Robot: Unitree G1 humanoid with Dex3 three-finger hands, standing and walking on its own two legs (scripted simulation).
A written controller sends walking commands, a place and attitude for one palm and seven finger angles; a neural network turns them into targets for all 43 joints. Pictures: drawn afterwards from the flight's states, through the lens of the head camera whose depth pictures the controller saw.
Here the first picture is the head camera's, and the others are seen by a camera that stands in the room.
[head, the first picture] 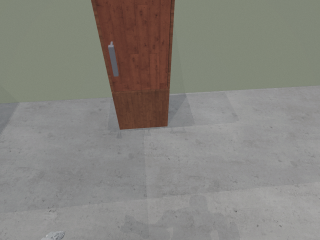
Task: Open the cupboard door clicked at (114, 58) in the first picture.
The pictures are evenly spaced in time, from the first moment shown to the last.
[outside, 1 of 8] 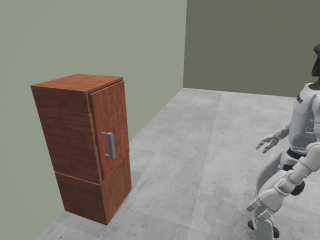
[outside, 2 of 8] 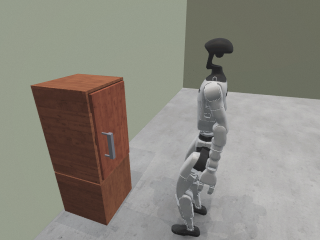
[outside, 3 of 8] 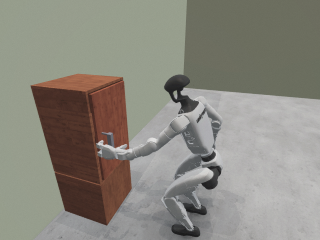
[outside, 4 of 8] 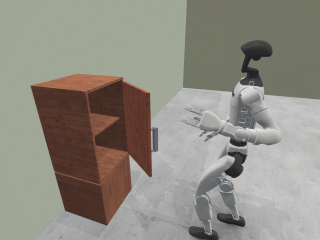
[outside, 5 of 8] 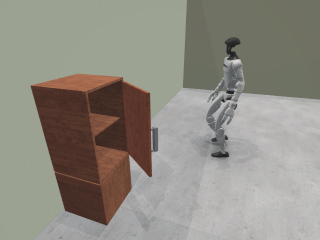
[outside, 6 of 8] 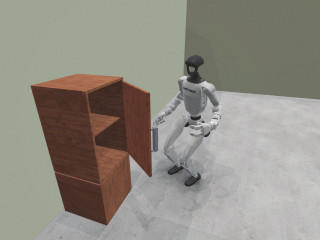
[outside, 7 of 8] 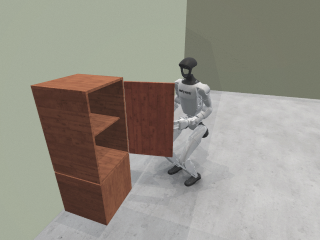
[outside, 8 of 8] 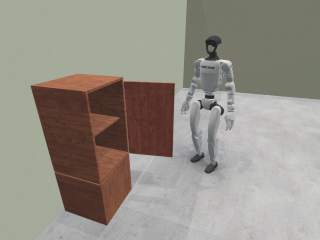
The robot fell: no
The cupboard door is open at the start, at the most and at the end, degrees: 0 100 100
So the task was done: yes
